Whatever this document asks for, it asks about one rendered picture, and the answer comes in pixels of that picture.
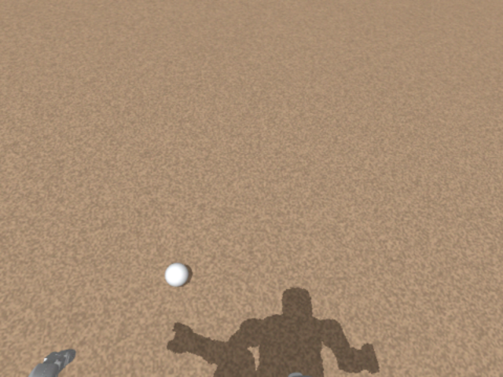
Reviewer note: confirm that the left robot hand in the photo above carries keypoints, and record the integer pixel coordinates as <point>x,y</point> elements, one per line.
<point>53,364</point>

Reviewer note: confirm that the ball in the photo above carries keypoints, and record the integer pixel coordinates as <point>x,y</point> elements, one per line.
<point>176,274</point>

